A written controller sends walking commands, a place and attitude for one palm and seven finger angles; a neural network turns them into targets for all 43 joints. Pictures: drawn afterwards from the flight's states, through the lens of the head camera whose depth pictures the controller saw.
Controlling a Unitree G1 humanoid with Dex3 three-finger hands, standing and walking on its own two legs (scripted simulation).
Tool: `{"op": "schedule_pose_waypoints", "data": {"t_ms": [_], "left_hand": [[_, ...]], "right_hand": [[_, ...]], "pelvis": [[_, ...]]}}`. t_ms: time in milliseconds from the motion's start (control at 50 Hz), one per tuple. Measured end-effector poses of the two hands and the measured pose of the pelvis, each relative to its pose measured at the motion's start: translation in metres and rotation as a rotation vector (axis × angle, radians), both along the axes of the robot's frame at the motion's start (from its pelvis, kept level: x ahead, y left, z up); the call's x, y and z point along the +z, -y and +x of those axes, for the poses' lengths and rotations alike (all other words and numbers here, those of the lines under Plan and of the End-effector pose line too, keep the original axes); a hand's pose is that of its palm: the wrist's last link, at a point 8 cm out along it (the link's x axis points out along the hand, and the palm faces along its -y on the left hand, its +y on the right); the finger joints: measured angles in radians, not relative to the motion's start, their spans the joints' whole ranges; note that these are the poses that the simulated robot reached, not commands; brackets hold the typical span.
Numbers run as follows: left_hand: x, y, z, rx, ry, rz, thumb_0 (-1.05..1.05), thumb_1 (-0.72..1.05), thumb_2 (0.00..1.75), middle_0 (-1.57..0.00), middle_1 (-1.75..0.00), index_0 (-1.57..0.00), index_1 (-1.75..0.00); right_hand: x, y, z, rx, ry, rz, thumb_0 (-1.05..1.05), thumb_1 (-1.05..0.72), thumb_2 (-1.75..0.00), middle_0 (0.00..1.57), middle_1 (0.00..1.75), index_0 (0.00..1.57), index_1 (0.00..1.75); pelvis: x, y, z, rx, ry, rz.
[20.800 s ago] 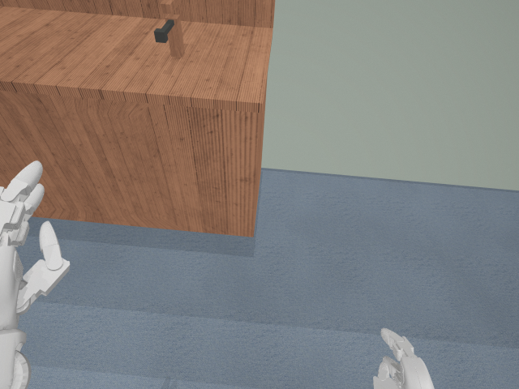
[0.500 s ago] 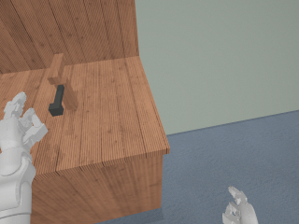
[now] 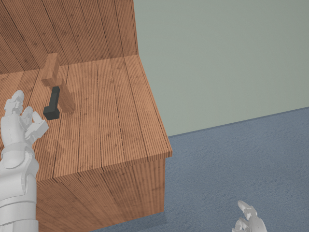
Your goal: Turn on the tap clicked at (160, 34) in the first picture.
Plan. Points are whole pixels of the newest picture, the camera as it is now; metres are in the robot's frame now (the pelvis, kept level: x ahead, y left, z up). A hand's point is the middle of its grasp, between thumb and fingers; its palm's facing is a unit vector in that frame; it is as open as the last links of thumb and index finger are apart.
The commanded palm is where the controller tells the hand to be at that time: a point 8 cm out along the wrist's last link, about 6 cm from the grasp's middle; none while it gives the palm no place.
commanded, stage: reach beside the lever's end, fingers flat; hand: left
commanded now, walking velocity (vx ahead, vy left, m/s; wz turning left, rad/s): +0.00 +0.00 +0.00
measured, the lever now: (51, 112) +0.36 +0.31 +0.13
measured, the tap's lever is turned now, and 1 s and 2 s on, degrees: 0 0 7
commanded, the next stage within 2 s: push the lever round in 0.96 s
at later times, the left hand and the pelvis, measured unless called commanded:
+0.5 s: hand (43, 119) +0.35 +0.33 +0.12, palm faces +0.55 -0.83 -0.09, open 7.8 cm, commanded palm +0.29 +0.37 +0.12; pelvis +0.00 +0.00 +0.00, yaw -1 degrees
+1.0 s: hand (40, 120) +0.33 +0.33 +0.13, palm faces +0.53 -0.84 -0.07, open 7.8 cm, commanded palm +0.29 +0.36 +0.12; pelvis +0.01 +0.01 +0.00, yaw +1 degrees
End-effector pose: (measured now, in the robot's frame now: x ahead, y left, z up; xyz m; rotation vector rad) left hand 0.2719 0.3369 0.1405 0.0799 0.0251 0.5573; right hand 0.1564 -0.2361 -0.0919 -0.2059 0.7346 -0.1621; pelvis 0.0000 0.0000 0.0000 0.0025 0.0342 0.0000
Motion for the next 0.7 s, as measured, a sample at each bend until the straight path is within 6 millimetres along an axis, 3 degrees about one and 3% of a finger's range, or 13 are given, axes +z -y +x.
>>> {"op": "schedule_pose_waypoints", "data": {"t_ms": [240,440,540,700], "left_hand": [[-0.006,-0.027,0.001,0.074,-0.006,0.021,0.02,0.9,0.9,-0.15,-0.15,-0.16,-0.15],[-0.018,-0.026,0.025,0.022,-0.034,-0.014,0.02,0.9,0.9,-0.15,-0.15,-0.16,-0.15],[-0.017,-0.029,0.03,0.035,-0.012,0.006,0.02,0.9,0.9,-0.15,-0.15,-0.16,-0.15],[-0.015,-0.036,0.019,0.021,0.001,0.005,0.02,0.9,0.9,-0.15,-0.15,-0.16,-0.15]], "right_hand": [[-0.008,0.019,-0.029,-0.028,-0.082,-0.026,0.01,-0.9,-0.9,0.21,0.3,0.2,0.3],[-0.013,0.026,-0.048,-0.063,-0.133,-0.039,0.01,-0.9,-0.9,0.21,0.3,0.2,0.3],[-0.012,0.024,-0.053,-0.079,-0.142,-0.035,0.01,-0.9,-0.9,0.21,0.3,0.2,0.3],[-0.012,0.014,-0.046,-0.082,-0.136,-0.016,0.01,-0.9,-0.9,0.21,0.3,0.2,0.3]], "pelvis": [[-0.002,0.006,-0.005,0.001,-0.015,-0.006],[-0.003,0.003,-0.007,0.0,-0.043,-0.01],[-0.003,0.0,-0.002,-0.015,-0.052,-0.011],[-0.002,-0.007,0.007,-0.018,-0.046,-0.014]]}}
